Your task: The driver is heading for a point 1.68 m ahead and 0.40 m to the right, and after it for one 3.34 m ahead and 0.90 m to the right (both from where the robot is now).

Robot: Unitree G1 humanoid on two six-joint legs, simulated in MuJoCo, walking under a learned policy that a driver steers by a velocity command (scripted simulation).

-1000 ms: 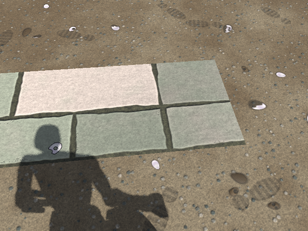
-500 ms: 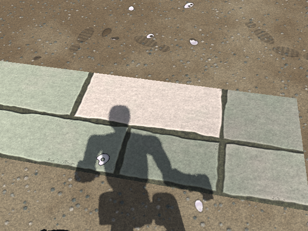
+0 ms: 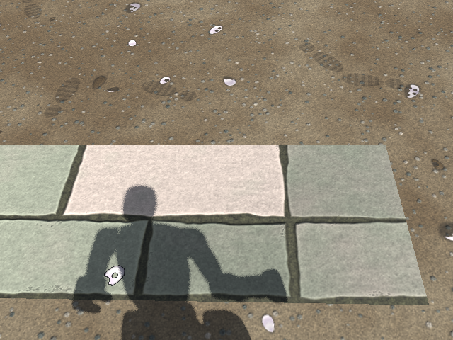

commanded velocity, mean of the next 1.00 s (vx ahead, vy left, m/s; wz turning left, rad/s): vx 0.00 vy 0.00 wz -0.43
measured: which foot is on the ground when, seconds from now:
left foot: up 0.00-0.46, down 0.48-1.00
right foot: down 0.00-0.48, up 0.50-0.82, down 0.84-1.00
